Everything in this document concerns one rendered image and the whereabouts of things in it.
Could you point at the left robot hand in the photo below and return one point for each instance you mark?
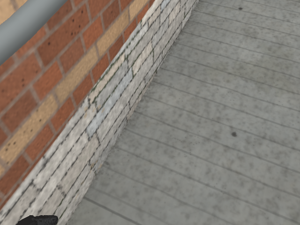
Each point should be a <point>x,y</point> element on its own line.
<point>39,220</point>

